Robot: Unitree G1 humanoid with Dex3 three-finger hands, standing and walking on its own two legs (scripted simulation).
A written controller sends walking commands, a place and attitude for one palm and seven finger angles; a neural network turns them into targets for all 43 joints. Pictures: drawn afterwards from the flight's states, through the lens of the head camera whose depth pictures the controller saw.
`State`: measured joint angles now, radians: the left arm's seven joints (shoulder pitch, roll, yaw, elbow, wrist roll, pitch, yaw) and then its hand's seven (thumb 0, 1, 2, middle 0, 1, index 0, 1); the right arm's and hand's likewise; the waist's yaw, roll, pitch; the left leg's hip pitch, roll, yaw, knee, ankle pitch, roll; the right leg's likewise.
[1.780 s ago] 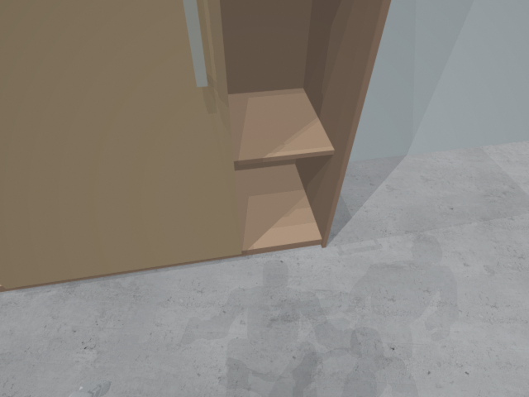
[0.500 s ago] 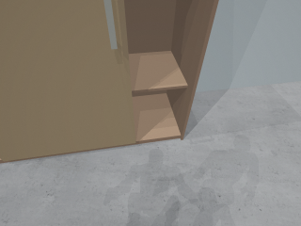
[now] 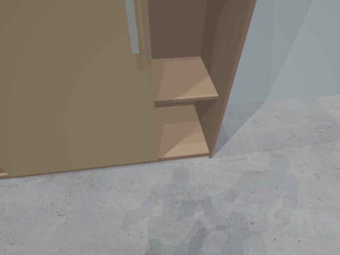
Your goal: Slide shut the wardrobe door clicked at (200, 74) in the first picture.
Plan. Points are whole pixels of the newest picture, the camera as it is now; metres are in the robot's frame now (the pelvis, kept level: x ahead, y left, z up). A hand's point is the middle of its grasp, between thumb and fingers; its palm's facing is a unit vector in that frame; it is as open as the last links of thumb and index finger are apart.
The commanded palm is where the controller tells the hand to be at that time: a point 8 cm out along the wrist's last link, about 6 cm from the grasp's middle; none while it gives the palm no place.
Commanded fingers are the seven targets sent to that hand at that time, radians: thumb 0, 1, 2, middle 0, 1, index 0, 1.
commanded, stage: turn to face it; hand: left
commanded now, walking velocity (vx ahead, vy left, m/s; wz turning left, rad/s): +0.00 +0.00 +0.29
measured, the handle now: out of the picture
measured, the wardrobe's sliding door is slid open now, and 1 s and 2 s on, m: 0.37 0.37 0.37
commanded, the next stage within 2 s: take the last steps up to it in 0.34 s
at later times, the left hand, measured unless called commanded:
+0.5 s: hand out of the picture -0.02 +0.20 -0.18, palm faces +0.16 -0.95 -0.27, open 7.4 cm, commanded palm none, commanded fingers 0.00 0.90 0.90 -0.20 -0.30 -0.20 -0.30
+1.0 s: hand out of the picture +0.01 +0.20 -0.18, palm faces +0.17 -0.98 -0.12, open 7.4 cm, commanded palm none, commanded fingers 0.00 0.90 0.90 -0.20 -0.30 -0.20 -0.30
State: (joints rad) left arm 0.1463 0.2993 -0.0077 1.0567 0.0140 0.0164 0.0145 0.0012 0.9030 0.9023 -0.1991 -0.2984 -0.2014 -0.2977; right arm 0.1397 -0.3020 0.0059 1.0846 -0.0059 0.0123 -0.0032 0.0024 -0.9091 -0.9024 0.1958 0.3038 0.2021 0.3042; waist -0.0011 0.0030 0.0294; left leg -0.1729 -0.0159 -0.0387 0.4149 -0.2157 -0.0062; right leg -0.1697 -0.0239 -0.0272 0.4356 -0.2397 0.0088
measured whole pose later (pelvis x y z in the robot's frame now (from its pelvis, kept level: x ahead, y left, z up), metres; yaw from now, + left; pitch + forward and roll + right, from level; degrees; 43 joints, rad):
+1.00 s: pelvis +0.06 +0.04 +0.00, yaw +8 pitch -1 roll -1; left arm 0.34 0.19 0.06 1.10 0.04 0.02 -0.03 0.00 0.91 0.90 -0.20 -0.30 -0.20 -0.30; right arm 0.43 -0.09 -0.01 1.12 -0.02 -0.06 -0.04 0.00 -0.91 -0.90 0.20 0.30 0.20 0.30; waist -0.01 -0.05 0.00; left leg -0.03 0.05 0.15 0.36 -0.31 0.00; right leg -0.57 -0.07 -0.04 1.14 -0.23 0.02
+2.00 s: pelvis +0.28 -0.04 -0.01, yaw +5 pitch +0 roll +0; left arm 0.23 0.21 0.07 1.02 0.02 0.06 0.03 0.00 0.91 0.90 -0.20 -0.30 -0.20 -0.30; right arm 0.08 -0.15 -0.05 1.00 -0.02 0.02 -0.04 -0.02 -0.92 -0.90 0.20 0.30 0.21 0.30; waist 0.02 0.00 0.10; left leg -0.33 0.06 0.15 0.47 -0.14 0.04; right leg -0.38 -0.04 0.01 0.94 -0.48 0.04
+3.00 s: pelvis +0.29 -0.02 +0.00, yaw +7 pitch +0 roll +0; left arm 0.27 0.15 0.00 1.15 0.01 0.00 0.03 0.01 0.92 0.90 -0.20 -0.30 -0.20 -0.30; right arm 0.24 -0.17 0.00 1.13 -0.01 -0.01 -0.04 0.00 -0.94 -0.90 0.20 0.30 0.20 0.30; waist 0.01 0.00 0.00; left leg -0.11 -0.01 0.09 0.38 -0.27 0.03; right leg -0.14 -0.03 -0.06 0.42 -0.27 0.01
